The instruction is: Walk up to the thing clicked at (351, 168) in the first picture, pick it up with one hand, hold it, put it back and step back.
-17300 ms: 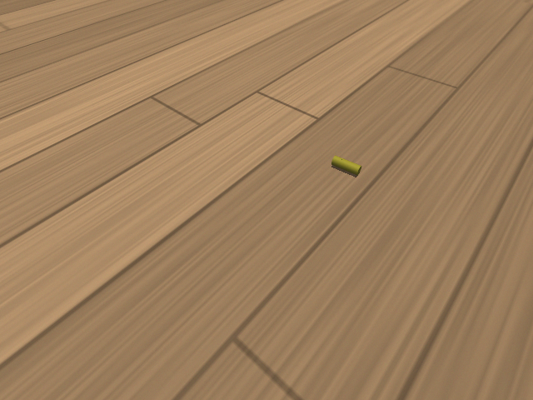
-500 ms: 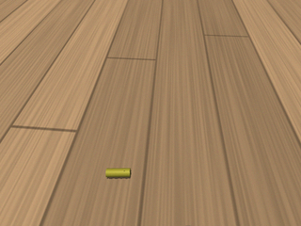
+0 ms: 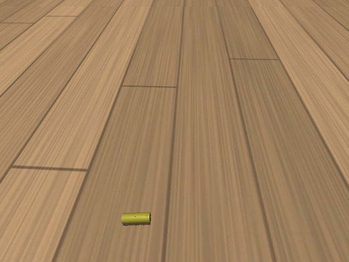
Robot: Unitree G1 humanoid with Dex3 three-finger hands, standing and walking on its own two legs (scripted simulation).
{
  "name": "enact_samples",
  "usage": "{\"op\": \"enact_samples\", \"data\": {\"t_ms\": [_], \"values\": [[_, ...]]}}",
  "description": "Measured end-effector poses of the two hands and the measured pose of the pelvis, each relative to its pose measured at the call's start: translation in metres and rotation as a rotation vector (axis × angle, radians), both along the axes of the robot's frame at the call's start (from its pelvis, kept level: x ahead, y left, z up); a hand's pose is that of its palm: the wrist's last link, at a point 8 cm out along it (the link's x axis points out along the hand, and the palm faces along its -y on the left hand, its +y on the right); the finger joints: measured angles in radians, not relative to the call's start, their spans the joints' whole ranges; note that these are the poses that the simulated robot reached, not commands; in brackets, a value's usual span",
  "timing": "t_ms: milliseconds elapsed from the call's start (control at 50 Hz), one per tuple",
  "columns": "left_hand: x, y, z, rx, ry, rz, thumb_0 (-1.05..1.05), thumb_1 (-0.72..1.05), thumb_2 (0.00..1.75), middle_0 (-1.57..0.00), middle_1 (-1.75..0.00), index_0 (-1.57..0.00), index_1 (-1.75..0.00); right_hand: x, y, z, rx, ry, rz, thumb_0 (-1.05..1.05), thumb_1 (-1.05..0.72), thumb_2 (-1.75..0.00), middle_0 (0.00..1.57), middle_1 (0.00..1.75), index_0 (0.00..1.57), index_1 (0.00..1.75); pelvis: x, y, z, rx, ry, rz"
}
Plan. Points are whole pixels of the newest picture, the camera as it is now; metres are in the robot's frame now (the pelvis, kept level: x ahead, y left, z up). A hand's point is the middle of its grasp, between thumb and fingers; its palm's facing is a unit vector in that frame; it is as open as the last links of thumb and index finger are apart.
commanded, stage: stand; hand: left
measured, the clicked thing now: (136, 217) +0.51 +0.23 -0.75
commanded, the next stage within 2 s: walk up in 0.96 s
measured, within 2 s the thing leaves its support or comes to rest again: neither
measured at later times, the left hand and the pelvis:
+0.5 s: hand out of the picture +0.07 +0.26 -0.15, palm faces +0.00 -0.94 -0.35, open 7.4 cm; pelvis -0.01 +0.00 +0.01, yaw +1 degrees
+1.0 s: hand out of the picture +0.05 +0.26 -0.15, palm faces +0.02 -0.94 -0.35, open 7.4 cm; pelvis -0.02 +0.00 +0.00, yaw +2 degrees
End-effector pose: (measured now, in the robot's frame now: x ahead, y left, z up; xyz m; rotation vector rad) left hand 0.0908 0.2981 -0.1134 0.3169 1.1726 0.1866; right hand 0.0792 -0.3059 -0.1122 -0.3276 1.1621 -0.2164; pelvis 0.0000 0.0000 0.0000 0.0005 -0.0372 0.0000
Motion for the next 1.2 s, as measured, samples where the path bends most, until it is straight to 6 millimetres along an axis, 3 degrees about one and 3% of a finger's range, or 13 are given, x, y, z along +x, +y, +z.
{"op": "enact_samples", "data": {"t_ms": [160,340,660,960,1100,1200], "values": [[0.001,0.002,0.003,0.008,0.011,0.005,0.01,0.9,0.9,-0.2,-0.3,-0.21,-0.3,-0.007,0.008,-0.004,0.019,0.053,-0.007,0.01,-0.9,-0.9,0.21,0.3,0.2,0.3,-0.002,0.002,0.004,0.001,0.003,0.01],[-0.012,0.004,0.003,0.011,0.034,0.019,0.01,0.9,0.9,-0.2,-0.3,-0.21,-0.3,-0.008,0.015,-0.006,0.036,0.065,0.004,0.01,-0.9,-0.9,0.21,0.3,0.21,0.3,-0.006,0.003,0.005,0.002,0.006,0.017],[-0.042,0.005,0.0,0.011,0.075,0.052,0.01,0.9,0.9,-0.2,-0.3,-0.21,-0.3,-0.01,0.012,-0.004,0.029,0.073,0.02,0.01,-0.9,-0.9,0.21,0.3,0.2,0.3,-0.01,0.002,0.006,0.001,0.007,0.03],[-0.046,0.003,0.001,0.009,0.066,0.053,0.01,0.9,0.9,-0.2,-0.3,-0.21,-0.3,-0.014,0.012,-0.004,0.029,0.073,0.028,0.01,-0.9,-0.9,0.21,0.3,0.2,0.3,-0.013,0.001,0.006,0.002,0.003,0.036],[-0.048,0.013,-0.004,0.035,0.04,0.072,0.01,0.9,0.9,-0.2,-0.3,-0.21,-0.3,-0.021,0.004,-0.011,0.009,0.084,0.014,0.01,-0.9,-0.9,0.21,0.3,0.21,0.3,-0.037,0.0,-0.003,0.0,0.009,0.036],[-0.052,0.025,-0.011,0.048,0.016,0.038,0.01,0.9,0.9,-0.2,-0.3,-0.21,-0.3,-0.039,0.002,-0.014,-0.03,0.083,0.015,0.01,-0.9,-0.9,0.21,0.3,0.2,0.3,-0.062,0.01,-0.013,0.003,0.007,0.035]]}}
